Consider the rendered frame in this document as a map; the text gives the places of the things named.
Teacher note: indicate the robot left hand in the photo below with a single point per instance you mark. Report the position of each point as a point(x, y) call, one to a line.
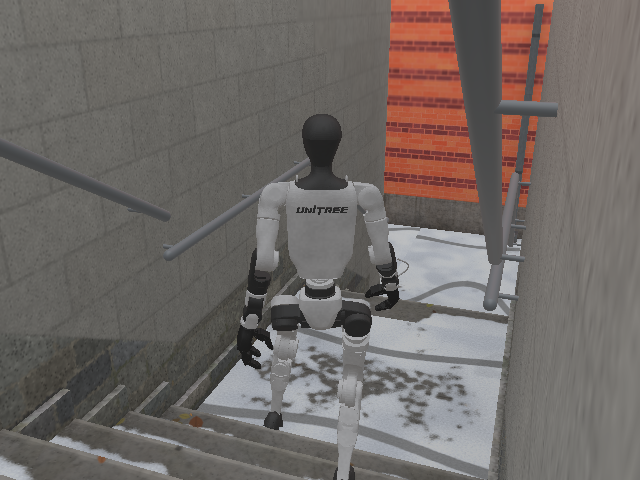
point(245, 347)

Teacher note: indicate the right robot forearm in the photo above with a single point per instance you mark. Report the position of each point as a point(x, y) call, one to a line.
point(388, 272)

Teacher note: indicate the right robot thigh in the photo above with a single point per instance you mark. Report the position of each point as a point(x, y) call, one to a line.
point(356, 323)

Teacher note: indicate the robot head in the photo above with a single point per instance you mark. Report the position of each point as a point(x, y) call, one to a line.
point(321, 135)

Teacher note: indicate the left robot forearm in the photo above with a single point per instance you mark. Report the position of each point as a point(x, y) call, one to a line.
point(258, 282)

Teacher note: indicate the robot right hand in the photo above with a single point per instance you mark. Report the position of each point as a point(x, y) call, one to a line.
point(376, 290)

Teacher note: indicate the robot right upper arm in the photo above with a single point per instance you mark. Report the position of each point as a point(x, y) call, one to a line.
point(370, 198)

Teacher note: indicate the robot left upper arm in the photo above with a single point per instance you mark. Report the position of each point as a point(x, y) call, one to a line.
point(271, 199)

